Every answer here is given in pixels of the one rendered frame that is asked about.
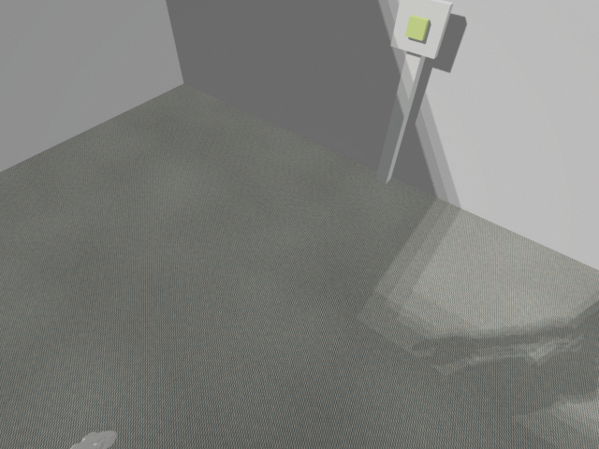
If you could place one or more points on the panel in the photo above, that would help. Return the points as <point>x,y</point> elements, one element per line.
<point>438,11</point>

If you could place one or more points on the button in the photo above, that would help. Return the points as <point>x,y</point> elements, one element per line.
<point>417,27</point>

